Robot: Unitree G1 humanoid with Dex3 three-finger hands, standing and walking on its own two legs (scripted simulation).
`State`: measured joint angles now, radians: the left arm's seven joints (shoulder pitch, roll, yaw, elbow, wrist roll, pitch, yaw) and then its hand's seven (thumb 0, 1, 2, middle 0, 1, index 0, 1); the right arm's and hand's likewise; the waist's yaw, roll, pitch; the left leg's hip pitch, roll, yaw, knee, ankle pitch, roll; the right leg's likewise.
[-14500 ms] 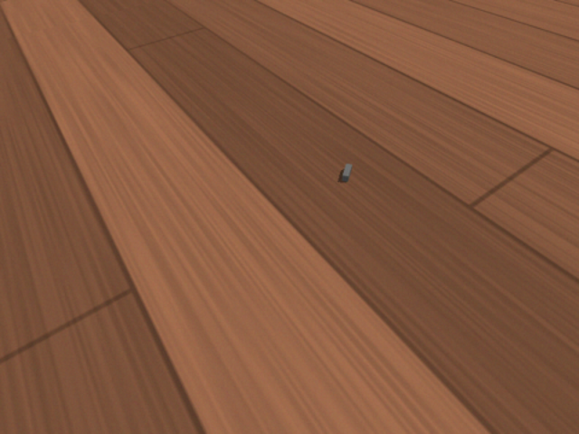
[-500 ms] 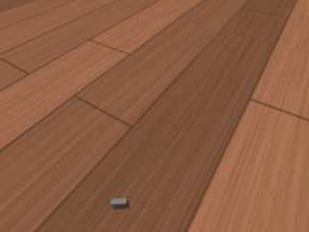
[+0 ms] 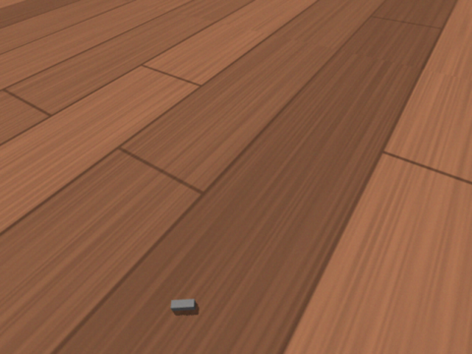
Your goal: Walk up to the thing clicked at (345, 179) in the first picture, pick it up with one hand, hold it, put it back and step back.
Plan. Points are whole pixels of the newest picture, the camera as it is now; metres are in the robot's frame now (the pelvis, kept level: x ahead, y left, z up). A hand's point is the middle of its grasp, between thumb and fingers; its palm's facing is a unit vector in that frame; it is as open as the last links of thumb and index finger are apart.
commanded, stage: stand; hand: left
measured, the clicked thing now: (183, 304) +0.45 +0.28 -0.76
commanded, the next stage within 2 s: walk up in 0.32 s
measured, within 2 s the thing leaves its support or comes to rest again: neither
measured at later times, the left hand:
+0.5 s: hand out of the picture +0.08 +0.26 -0.17, palm faces -0.01 -0.92 -0.38, open 7.4 cm
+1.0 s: hand out of the picture +0.02 +0.30 -0.18, palm faces -0.04 -0.93 -0.35, open 7.4 cm
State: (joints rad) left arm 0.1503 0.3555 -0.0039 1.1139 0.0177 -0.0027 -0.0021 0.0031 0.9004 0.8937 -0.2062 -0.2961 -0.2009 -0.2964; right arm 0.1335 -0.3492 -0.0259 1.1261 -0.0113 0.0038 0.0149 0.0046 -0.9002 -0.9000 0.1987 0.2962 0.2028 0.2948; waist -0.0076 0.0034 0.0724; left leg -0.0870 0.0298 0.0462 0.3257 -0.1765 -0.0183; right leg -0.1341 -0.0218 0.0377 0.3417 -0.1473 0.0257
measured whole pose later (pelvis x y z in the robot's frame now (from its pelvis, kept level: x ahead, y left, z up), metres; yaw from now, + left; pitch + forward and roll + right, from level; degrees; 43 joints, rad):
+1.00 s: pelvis -0.12 +0.04 -0.02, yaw +0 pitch +0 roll -2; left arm 0.07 0.39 0.07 0.85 0.02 0.09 0.02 0.00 0.90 0.89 -0.21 -0.30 -0.20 -0.30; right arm 0.20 -0.34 -0.05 0.92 -0.03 0.04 -0.03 0.01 -0.90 -0.90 0.20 0.30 0.21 0.30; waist -0.02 -0.04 0.19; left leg -0.28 0.01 0.00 0.62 -0.33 0.03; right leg -0.47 0.13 0.15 1.14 -0.50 0.00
